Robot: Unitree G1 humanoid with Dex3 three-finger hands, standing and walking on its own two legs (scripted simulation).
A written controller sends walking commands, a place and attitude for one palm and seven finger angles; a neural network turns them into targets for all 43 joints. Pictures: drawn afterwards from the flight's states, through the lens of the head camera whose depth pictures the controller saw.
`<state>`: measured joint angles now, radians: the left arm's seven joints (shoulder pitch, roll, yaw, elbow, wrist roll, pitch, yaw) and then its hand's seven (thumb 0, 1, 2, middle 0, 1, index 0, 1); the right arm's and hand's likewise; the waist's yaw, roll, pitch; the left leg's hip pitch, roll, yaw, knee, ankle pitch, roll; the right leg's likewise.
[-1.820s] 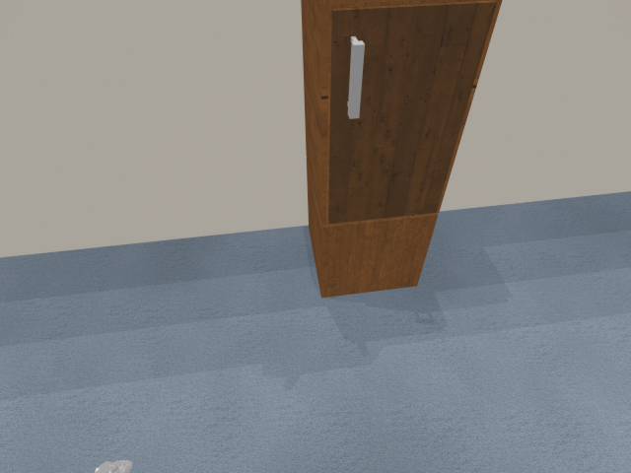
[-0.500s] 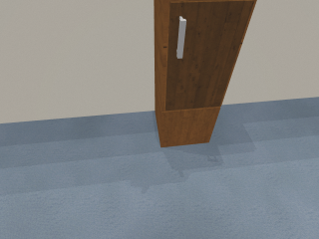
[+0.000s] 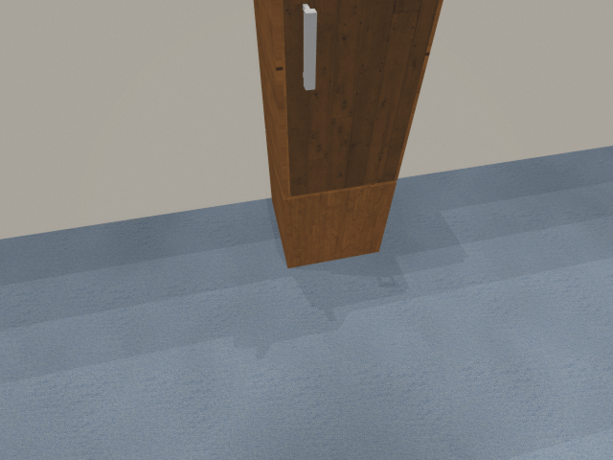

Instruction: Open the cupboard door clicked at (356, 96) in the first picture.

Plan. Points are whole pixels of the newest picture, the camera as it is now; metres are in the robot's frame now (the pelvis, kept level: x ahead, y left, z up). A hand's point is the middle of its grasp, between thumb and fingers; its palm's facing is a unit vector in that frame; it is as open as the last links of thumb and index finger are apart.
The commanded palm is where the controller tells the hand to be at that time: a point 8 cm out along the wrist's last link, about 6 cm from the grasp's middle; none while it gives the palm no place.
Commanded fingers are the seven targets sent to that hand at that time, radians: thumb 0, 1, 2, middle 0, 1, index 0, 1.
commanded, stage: walk to a spot facing it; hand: left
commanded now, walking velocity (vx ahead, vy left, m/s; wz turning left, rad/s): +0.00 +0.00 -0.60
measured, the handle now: (307, 48) +0.88 +0.07 +0.12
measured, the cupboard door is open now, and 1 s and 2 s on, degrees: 0 0 0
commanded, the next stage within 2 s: none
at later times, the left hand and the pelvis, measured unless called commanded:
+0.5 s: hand out of the picture +0.05 +0.15 -0.15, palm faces -0.16 -0.95 -0.26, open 7.4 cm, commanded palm none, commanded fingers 0.00 0.90 0.90 -0.20 -0.30 -0.20 -0.30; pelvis -0.02 -0.03 +0.01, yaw -15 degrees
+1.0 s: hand out of the picture +0.14 +0.22 -0.17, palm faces -0.47 -0.86 -0.21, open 7.4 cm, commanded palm none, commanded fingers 0.00 0.90 0.90 -0.20 -0.30 -0.20 -0.30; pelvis -0.03 +0.06 +0.01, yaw -34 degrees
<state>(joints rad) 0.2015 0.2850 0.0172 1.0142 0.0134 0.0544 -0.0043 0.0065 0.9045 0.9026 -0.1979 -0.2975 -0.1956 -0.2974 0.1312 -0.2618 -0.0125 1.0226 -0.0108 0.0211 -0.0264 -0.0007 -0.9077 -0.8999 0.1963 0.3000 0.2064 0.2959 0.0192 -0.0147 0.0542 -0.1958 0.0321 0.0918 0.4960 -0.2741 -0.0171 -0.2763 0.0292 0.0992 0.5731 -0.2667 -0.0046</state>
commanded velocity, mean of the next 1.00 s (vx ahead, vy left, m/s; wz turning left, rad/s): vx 0.00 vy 0.00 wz -0.60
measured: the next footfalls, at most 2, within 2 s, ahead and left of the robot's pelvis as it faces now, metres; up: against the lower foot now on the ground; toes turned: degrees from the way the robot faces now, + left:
left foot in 0.76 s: +0.04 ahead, +0.11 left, +0.00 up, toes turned -27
right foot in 1.36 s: -0.12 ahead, -0.06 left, +0.00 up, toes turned -55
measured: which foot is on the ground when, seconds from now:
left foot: down 0.00-0.14, up 0.16-0.74, down 0.76-1.00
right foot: down 0.00-0.76, up 0.78-1.00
